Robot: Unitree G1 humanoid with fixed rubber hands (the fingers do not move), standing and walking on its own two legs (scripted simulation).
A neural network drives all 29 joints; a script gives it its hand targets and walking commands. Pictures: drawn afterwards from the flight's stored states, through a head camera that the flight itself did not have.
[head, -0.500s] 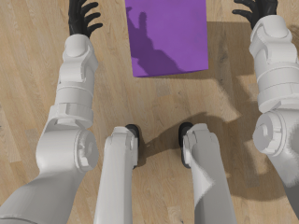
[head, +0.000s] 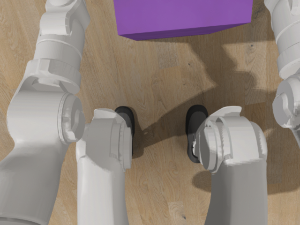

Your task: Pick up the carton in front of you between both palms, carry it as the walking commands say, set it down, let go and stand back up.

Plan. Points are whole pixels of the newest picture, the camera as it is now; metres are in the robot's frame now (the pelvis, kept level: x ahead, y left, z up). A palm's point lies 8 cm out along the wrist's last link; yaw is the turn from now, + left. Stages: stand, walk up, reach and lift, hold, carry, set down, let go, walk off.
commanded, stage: reach and lift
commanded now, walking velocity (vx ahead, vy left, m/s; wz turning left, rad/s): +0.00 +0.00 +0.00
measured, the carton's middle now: out of the picture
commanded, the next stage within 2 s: none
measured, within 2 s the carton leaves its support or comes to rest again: leaves its support in 0.78 s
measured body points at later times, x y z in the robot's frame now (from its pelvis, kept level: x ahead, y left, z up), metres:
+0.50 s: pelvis +0.00 +0.01 +0.00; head +0.38 -0.02 +0.23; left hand +0.57 +0.12 -0.19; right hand +0.57 -0.19 -0.19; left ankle +0.11 +0.14 -0.34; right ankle +0.11 -0.12 -0.34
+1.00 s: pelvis +0.01 +0.01 +0.02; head +0.32 -0.03 +0.33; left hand +0.55 +0.12 -0.08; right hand +0.54 -0.19 -0.09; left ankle +0.12 +0.14 -0.34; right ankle +0.11 -0.12 -0.34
